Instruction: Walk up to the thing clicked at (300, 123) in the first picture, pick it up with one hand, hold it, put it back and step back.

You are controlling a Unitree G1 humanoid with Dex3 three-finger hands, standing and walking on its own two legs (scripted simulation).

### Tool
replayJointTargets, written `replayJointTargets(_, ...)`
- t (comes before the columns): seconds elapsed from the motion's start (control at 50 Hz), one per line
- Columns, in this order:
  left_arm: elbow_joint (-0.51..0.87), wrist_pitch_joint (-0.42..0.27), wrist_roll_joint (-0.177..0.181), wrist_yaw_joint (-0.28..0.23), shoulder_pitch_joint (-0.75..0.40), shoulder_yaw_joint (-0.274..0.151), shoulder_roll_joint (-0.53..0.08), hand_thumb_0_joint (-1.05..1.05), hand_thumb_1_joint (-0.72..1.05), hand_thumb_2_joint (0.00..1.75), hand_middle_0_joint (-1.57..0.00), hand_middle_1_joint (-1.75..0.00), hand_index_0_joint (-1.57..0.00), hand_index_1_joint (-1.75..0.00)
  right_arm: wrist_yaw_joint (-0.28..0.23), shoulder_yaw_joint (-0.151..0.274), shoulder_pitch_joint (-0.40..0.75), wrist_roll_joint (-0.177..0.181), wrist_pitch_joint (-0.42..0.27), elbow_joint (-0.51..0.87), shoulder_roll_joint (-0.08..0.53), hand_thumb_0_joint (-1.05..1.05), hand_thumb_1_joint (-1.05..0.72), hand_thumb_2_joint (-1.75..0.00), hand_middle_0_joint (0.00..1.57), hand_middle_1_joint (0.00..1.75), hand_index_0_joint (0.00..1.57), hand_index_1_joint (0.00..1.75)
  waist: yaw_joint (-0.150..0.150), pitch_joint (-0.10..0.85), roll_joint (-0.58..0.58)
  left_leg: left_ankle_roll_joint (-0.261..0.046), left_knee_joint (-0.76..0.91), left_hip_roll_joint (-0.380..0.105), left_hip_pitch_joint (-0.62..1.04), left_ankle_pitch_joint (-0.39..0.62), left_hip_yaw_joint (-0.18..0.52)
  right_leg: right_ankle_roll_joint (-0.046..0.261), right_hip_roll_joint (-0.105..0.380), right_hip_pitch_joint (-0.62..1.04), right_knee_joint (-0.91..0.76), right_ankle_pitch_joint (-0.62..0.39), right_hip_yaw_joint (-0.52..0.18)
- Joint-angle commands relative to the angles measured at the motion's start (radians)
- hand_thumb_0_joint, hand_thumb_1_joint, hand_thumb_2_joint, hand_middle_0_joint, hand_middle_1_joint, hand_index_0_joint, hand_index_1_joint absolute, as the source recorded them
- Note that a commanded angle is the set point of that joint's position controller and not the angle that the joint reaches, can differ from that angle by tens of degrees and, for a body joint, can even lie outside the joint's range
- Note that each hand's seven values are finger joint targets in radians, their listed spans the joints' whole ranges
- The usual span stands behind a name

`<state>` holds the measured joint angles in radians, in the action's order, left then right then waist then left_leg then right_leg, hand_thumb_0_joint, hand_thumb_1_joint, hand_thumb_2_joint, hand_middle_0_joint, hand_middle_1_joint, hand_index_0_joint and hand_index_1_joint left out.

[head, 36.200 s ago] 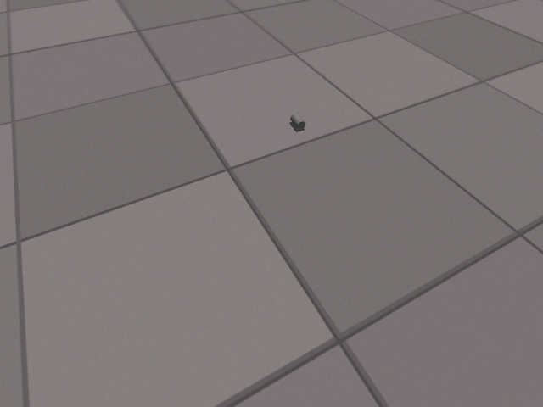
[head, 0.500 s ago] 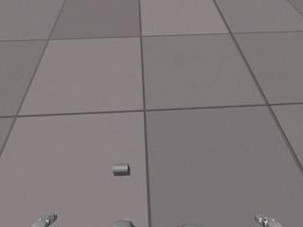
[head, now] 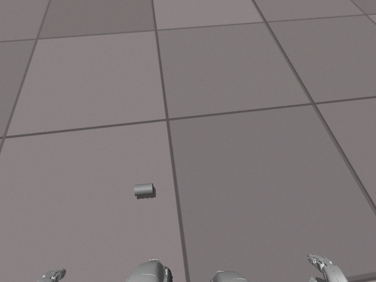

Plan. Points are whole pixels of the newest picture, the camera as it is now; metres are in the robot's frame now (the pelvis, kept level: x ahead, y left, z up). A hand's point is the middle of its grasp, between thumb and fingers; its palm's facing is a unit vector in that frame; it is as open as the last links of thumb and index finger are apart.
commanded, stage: step back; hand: left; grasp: from above
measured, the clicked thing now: (144, 189) +0.56 +0.23 -0.72
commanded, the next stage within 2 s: none
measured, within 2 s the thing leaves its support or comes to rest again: neither
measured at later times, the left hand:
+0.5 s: hand out of the picture -0.03 +0.28 -0.14, palm faces +0.07 -0.93 -0.35, open 7.4 cm
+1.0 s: hand out of the picture -0.22 +0.23 -0.12, palm faces +0.02 -0.90 -0.43, open 7.4 cm
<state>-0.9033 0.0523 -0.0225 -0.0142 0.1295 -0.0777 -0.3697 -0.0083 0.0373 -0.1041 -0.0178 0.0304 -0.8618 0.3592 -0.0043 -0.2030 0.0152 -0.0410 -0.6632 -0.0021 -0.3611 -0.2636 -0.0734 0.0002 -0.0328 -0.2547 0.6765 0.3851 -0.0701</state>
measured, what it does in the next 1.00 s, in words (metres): walks backwards: left foot, then right foot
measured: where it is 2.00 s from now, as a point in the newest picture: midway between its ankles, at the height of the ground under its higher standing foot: outside the picture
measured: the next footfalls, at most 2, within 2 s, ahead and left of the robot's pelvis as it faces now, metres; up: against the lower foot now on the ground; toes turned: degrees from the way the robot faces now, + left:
left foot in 0.36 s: -0.09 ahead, +0.12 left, +0.00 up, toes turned +1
right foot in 0.78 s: -0.22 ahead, -0.15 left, +0.00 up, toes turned +3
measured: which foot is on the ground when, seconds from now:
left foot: down 0.00-0.04, up 0.06-0.34, down 0.36-0.82, up 0.84-1.00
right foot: down 0.00-0.40, up 0.42-0.76, down 0.78-1.00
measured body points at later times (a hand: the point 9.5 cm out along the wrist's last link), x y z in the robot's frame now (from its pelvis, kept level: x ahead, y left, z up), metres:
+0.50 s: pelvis -0.14 +0.01 +0.01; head -0.09 +0.04 +0.46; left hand -0.03 +0.32 -0.12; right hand -0.04 -0.30 -0.09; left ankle -0.13 +0.11 -0.72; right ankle -0.09 -0.13 -0.66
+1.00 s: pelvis -0.30 -0.04 +0.01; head -0.25 -0.06 +0.46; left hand -0.22 +0.28 -0.09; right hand -0.19 -0.35 -0.12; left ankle -0.33 +0.11 -0.64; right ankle -0.26 -0.15 -0.72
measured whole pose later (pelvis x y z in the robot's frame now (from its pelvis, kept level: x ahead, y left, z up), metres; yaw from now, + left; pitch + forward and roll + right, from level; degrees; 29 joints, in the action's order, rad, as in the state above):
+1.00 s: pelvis -0.30 -0.04 +0.01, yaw +1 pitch -1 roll +2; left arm -0.83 0.06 -0.05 0.00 0.19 -0.08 -0.35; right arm -0.02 0.05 -0.19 0.00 0.05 -0.86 0.41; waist 0.02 -0.12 -0.02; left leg 0.01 -1.11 0.12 -0.45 -0.46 0.13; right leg 0.02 0.02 -0.32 0.59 0.26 -0.04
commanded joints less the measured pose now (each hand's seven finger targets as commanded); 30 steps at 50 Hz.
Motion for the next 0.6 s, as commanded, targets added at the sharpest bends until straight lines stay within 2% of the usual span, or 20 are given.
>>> replayJointTargets(0.0,0.053,-0.046,-0.019,-0.007,0.125,-0.073,-0.25,0.0,0.9,0.9,-0.2,-0.3,-0.2,-0.3,-0.013,0.064,0.024,0.024,-0.003,0.079,0.224,0.0,-0.9,-0.9,0.2,0.3,0.2,0.3,0.023,0.29,0.052,-0.021,-0.048,-0.082,-0.032,0.105,0.184,0.118,0.178,0.168,-0.251,-0.328,-0.224)
replayJointTargets(0.02,0.082,-0.041,-0.004,-0.002,0.071,-0.086,-0.318,0.0,0.9,0.9,-0.2,-0.3,-0.2,-0.3,-0.016,0.057,0.048,0.024,0.0,0.087,0.191,0.0,-0.9,-0.9,0.2,0.3,0.2,0.3,0.043,0.214,0.227,0.031,-0.23,0.092,-0.075,-0.223,0.088,0.267,0.347,0.029,-0.348,-0.333,-0.41)
replayJointTargets(0.04,0.128,-0.044,-0.018,-0.006,-0.009,-0.089,-0.354,0.0,0.9,0.9,-0.2,-0.3,-0.2,-0.3,-0.024,0.071,0.027,0.016,0.007,0.069,0.211,0.0,-0.9,-0.9,0.2,0.3,0.2,0.3,0.042,0.159,0.267,0.047,-0.453,0.094,-0.006,-0.374,0.178,0.348,0.451,-0.158,-0.383,-0.359,-0.523)
replayJointTargets(0.06,0.138,-0.045,-0.012,-0.007,-0.023,-0.085,-0.303,0.0,0.9,0.9,-0.2,-0.3,-0.2,-0.3,-0.02,0.076,-0.013,0.017,0.005,0.049,0.232,0.0,-0.9,-0.9,0.2,0.3,0.2,0.3,0.019,0.12,0.194,0.044,-0.493,0.079,0.005,-0.343,0.221,0.324,0.42,-0.184,-0.375,-0.364,-0.476)
replayJointTargets(0.1,0.158,-0.047,-0.004,-0.012,-0.058,-0.071,-0.235,0.0,0.9,0.9,-0.2,-0.3,-0.2,-0.3,-0.013,0.061,-0.044,0.028,0.005,0.024,0.217,0.0,-0.9,-0.9,0.2,0.3,0.2,0.3,-0.005,0.145,0.105,0.039,-0.534,0.138,-0.063,-0.249,0.252,0.233,0.269,-0.056,-0.301,-0.502,-0.237)
replayJointTargets(0.12,0.158,-0.045,-0.007,-0.015,-0.069,-0.072,-0.225,0.0,0.9,0.9,-0.2,-0.3,-0.2,-0.3,-0.018,0.054,-0.06,0.028,0.002,0.022,0.199,0.0,-0.9,-0.9,0.2,0.3,0.2,0.3,-0.016,0.169,0.115,0.045,-0.536,0.151,-0.1,-0.229,0.247,0.199,0.235,-0.005,-0.282,-0.516,-0.186)
replayJointTargets(0.2,0.181,-0.038,-0.014,-0.017,0.011,-0.062,-0.201,0.0,0.9,0.9,-0.2,-0.3,-0.2,-0.3,-0.026,0.04,-0.057,0.026,-0.01,0.044,0.198,0.0,-0.9,-0.9,0.2,0.3,0.2,0.3,0.04,0.228,0.109,0.07,-0.354,0.114,-0.133,-0.247,0.185,0.207,0.22,0.19,-0.227,-0.56,-0.15)
replayJointTargets(0.26,0.188,-0.027,-0.015,-0.02,0.03,-0.062,-0.215,0.0,0.9,0.9,-0.2,-0.3,-0.2,-0.3,-0.025,0.044,-0.07,0.015,-0.017,0.056,0.189,0.0,-0.9,-0.9,0.2,0.3,0.2,0.3,0.043,0.264,0.176,0.061,-0.081,0.035,-0.066,-0.256,0.149,0.208,0.254,0.249,-0.182,-0.592,-0.164)
replayJointTargets(0.3,0.195,-0.017,-0.005,-0.015,0.019,-0.059,-0.228,0.0,0.9,0.9,-0.2,-0.3,-0.2,-0.3,-0.023,0.051,-0.118,0.007,-0.024,0.04,0.184,0.0,-0.9,-0.9,0.2,0.3,0.2,0.3,0.023,0.3,0.197,0.044,0.129,0.023,0.023,-0.139,0.113,0.183,0.235,0.249,-0.108,-0.602,-0.149)
replayJointTargets(0.32,0.201,-0.009,0.004,-0.01,-0.005,-0.058,-0.236,0.0,0.9,0.9,-0.2,-0.3,-0.2,-0.3,-0.022,0.057,-0.161,-0.002,-0.028,0.022,0.181,0.0,-0.9,-0.9,0.2,0.3,0.2,0.3,-0.003,0.305,0.174,0.036,0.251,0.03,0.112,0.011,0.085,0.154,0.218,0.182,-0.065,-0.557,-0.121)
replayJointTargets(0.34,0.21,-0.001,0.008,-0.007,-0.007,-0.051,-0.218,0.0,0.9,0.9,-0.2,-0.3,-0.2,-0.3,-0.02,0.068,-0.161,-0.009,-0.031,0.022,0.199,0.0,-0.9,-0.9,0.2,0.3,0.2,0.3,-0.004,0.288,0.123,0.021,0.287,0.008,0.175,0.131,0.134,0.109,0.185,0.085,-0.056,-0.439,-0.11)
replayJointTargets(0.36,0.217,0.001,0.011,-0.003,0.01,-0.045,-0.19,0.0,0.9,0.9,-0.2,-0.3,-0.2,-0.3,-0.019,0.086,-0.148,-0.023,-0.034,0.031,0.261,0.0,-0.9,-0.9,0.2,0.3,0.2,0.3,0.003,0.293,-0.028,-0.026,0.307,-0.138,0.258,0.189,0.329,0.064,0.106,-0.069,0.025,-0.238,-0.066)
replayJointTargets(0.38,0.221,-0.001,0.015,-0.006,0.014,-0.041,-0.16,0.0,0.9,0.9,-0.2,-0.3,-0.2,-0.3,-0.013,0.103,-0.089,-0.033,-0.03,0.049,0.353,0.0,-0.9,-0.9,0.2,0.3,0.2,0.3,0.011,0.254,-0.232,-0.122,0.346,-0.315,0.284,0.296,0.549,0.026,-0.065,-0.265,0.195,0.141,0.01)
replayJointTargets(0.4,0.224,-0.001,0.0,-0.021,-0.06,-0.062,-0.202,0.0,0.9,0.9,-0.2,-0.3,-0.2,-0.3,-0.01,0.111,-0.074,-0.026,-0.028,0.067,0.405,0.0,-0.9,-0.9,0.2,0.3,0.2,0.3,-0.056,0.214,-0.268,-0.252,0.366,-0.417,0.057,0.289,0.62,0.007,-0.064,-0.181,0.387,0.284,-0.093)
replayJointTargets(0.42,0.209,-0.002,-0.005,-0.022,-0.068,-0.067,-0.223,0.0,0.9,0.9,-0.2,-0.3,-0.2,-0.3,-0.016,0.106,-0.036,-0.027,-0.035,0.068,0.37,0.0,-0.9,-0.9,0.2,0.3,0.2,0.3,-0.04,0.174,-0.23,-0.267,0.37,-0.411,0.0,0.271,0.614,0.01,-0.048,-0.163,0.502,0.236,-0.133)
replayJointTargets(0.44,0.193,0.0,0.0,-0.016,-0.065,-0.071,-0.217,0.0,0.9,0.9,-0.2,-0.3,-0.2,-0.3,-0.018,0.089,-0.02,-0.025,-0.038,0.072,0.323,0.0,-0.9,-0.9,0.2,0.3,0.2,0.3,-0.026,0.163,-0.176,-0.231,0.345,-0.343,0.006,0.338,0.476,0.016,-0.063,-0.155,0.552,0.183,-0.149)
replayJointTargets(0.46,0.174,0.0,0.014,-0.012,-0.002,-0.067,-0.197,0.0,0.9,0.9,-0.2,-0.3,-0.2,-0.3,-0.019,0.072,0.046,-0.032,-0.038,0.087,0.277,0.0,-0.9,-0.9,0.2,0.3,0.2,0.3,0.025,0.165,-0.135,-0.172,0.305,-0.249,0.058,0.399,0.349,0.02,-0.088,-0.204,0.595,0.127,-0.166)
replayJointTargets(0.48,0.158,0.001,0.019,-0.009,0.055,-0.065,-0.198,0.0,0.9,0.9,-0.2,-0.3,-0.2,-0.3,-0.021,0.069,0.066,-0.023,-0.038,0.094,0.256,0.0,-0.9,-0.9,0.2,0.3,0.2,0.3,0.056,0.163,-0.136,-0.138,0.291,-0.211,0.094,0.394,0.286,0.022,-0.098,-0.237,0.613,0.085,-0.153)
replayJointTargets(0.5,0.148,0.001,0.016,-0.006,0.083,-0.069,-0.2,0.0,0.9,0.9,-0.2,-0.3,-0.2,-0.3,-0.02,0.069,0.055,-0.019,-0.04,0.091,0.245,0.0,-0.9,-0.9,0.2,0.3,0.2,0.3,0.057,0.165,-0.138,-0.133,0.3,-0.201,0.108,0.345,0.28,0.013,-0.107,-0.233,0.619,0.065,-0.137)
replayJointTargets(0.58,0.17,-0.014,0.002,-0.009,0.053,-0.062,-0.184,0.0,0.9,0.9,-0.2,-0.3,-0.2,-0.3,-0.025,0.076,-0.059,-0.007,-0.037,0.086,0.233,0.0,-0.9,-0.9,0.2,0.3,0.2,0.3,-0.016,0.222,-0.159,-0.195,0.214,-0.231,0.355,0.458,0.297,-0.044,-0.06,-0.29,0.43,0.105,-0.096)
